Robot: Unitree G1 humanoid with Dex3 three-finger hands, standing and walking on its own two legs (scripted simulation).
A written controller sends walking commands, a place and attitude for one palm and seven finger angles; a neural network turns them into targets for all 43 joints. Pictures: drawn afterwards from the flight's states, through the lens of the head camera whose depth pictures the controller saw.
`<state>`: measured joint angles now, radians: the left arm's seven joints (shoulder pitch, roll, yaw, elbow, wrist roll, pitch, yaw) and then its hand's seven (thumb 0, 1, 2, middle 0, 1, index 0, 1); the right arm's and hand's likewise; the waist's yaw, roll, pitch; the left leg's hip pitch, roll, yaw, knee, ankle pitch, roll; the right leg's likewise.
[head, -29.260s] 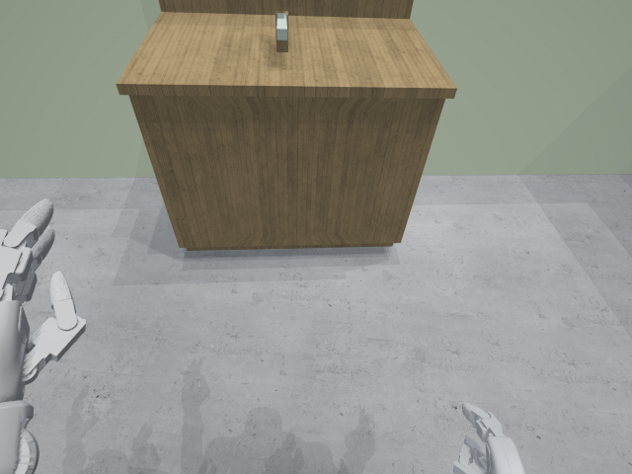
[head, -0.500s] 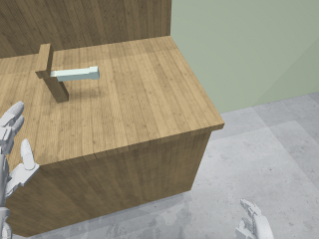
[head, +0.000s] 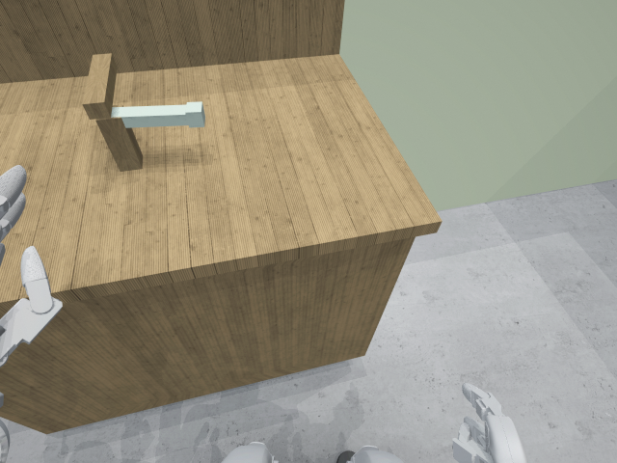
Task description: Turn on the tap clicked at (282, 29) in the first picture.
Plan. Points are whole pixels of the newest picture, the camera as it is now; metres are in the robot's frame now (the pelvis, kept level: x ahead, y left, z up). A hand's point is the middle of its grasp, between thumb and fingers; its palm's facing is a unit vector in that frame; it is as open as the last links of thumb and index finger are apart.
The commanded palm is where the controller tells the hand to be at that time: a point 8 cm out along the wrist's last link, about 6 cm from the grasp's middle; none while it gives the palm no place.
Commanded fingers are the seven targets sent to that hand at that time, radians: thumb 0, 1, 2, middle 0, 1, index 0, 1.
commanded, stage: step back with the hand held close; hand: left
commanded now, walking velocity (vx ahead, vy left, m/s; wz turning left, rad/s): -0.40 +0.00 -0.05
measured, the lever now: (195, 114) +0.58 +0.22 +0.12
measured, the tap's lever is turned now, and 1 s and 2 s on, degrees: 83 83 83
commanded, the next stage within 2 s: stop stepping back and stand still in 0.56 s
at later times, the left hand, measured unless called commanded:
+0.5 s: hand out of the picture +0.13 +0.24 +0.18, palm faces +0.41 -0.79 -0.45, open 7.4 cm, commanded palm +0.08 +0.27 +0.20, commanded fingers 0.00 0.90 0.90 -0.20 -0.30 -0.20 -0.30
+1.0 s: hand out of the picture -0.01 +0.21 +0.18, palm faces +0.40 -0.81 -0.44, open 7.4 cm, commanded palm -0.05 +0.24 +0.20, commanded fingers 0.00 0.90 0.90 -0.20 -0.30 -0.20 -0.30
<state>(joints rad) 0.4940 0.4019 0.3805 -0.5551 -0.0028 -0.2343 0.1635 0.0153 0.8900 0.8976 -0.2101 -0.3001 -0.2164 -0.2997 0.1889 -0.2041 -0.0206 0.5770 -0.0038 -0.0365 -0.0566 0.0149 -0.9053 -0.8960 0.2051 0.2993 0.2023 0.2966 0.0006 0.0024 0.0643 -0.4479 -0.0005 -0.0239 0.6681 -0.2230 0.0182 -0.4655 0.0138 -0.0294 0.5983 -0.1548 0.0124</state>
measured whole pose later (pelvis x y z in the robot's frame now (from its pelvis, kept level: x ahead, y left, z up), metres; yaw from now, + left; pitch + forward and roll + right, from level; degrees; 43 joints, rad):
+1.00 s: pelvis -0.21 -0.04 +0.02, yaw +0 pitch -3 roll +2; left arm 0.51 0.39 0.34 -0.43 -0.03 -0.11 0.16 0.02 0.89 0.90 -0.21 -0.30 -0.22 -0.30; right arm 0.30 -0.26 -0.04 0.61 0.02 -0.04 -0.06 0.02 -0.91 -0.90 0.20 0.30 0.20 0.30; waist -0.03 -0.02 -0.02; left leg -0.13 0.00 0.02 0.47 -0.30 0.02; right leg -0.49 0.06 0.00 0.88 -0.33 0.01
